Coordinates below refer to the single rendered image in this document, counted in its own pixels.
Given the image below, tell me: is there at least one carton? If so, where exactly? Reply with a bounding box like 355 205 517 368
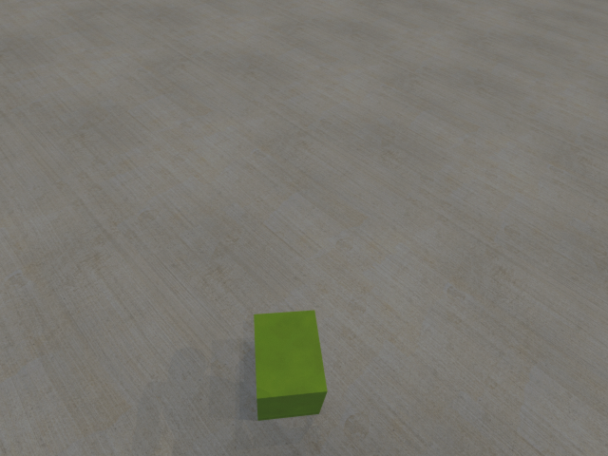
254 311 327 421

